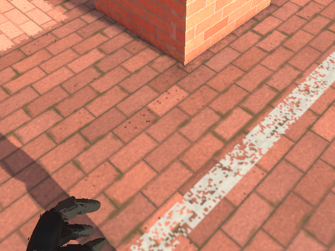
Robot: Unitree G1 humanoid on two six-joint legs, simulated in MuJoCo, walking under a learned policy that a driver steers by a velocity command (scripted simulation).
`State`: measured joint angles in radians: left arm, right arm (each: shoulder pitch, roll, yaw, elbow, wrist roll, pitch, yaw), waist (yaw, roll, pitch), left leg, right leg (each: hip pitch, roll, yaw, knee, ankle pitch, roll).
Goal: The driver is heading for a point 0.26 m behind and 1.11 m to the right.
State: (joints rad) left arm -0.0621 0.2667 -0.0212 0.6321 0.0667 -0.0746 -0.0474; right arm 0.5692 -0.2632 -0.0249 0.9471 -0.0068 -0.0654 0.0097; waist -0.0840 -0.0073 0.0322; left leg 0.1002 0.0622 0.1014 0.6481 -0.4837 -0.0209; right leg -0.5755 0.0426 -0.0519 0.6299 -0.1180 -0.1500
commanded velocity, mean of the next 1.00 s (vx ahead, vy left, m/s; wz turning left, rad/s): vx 0.59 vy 0.00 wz -0.78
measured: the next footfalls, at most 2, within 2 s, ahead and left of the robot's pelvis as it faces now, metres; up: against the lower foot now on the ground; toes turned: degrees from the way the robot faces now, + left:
left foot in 0.38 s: +0.50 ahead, +0.06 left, +0.00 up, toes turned -22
right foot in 0.94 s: +0.48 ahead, -0.30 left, +0.00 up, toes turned -50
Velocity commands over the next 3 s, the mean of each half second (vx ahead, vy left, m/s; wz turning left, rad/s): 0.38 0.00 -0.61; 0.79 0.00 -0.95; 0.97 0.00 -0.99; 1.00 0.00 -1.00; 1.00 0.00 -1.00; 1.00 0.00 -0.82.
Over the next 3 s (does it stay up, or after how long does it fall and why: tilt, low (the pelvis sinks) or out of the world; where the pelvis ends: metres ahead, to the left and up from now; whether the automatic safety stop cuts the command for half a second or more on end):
stays up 0.27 -1.81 0.02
